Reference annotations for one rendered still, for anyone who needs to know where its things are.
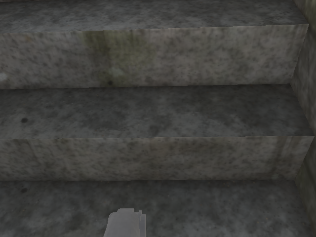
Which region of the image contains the left robot thigh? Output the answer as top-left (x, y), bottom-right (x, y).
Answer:
top-left (104, 208), bottom-right (146, 237)

